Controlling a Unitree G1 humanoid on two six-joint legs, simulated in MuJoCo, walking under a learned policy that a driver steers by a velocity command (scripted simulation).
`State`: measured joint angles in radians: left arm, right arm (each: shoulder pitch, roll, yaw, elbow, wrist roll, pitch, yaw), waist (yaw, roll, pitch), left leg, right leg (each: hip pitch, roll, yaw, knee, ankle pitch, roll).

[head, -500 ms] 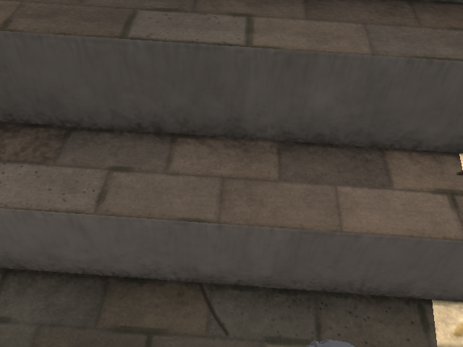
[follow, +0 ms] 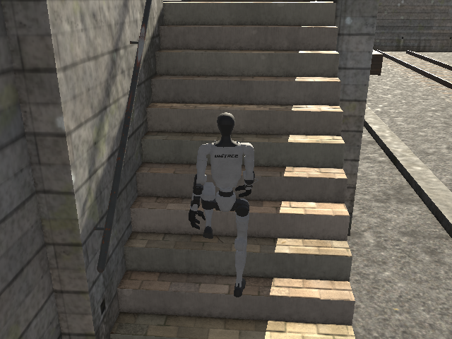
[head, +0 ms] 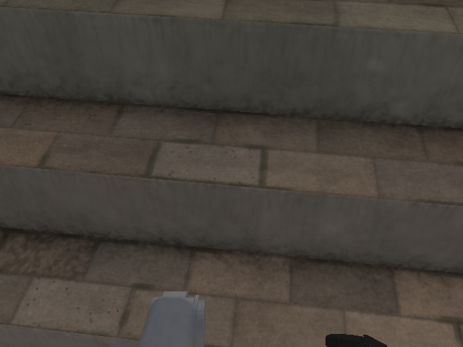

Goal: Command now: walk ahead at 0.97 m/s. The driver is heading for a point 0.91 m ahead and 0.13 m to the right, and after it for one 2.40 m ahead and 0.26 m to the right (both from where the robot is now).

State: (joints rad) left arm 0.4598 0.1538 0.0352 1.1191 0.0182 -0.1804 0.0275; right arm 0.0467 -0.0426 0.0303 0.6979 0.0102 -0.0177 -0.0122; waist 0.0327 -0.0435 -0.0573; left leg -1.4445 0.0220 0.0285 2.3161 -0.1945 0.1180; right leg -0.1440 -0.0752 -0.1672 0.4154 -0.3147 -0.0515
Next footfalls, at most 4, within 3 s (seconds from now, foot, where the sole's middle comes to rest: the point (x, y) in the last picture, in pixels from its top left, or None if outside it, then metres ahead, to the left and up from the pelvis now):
0.16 left None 0.26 0.15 -0.57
0.68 right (251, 340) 0.40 0.00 -0.35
1.08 left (218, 320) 0.43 0.07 -0.35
1.16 right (365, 234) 0.48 -0.18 -0.12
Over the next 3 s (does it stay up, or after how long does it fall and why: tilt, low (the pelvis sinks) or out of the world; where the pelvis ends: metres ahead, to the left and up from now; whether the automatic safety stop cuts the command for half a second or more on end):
falls after 2.00 s (tilt)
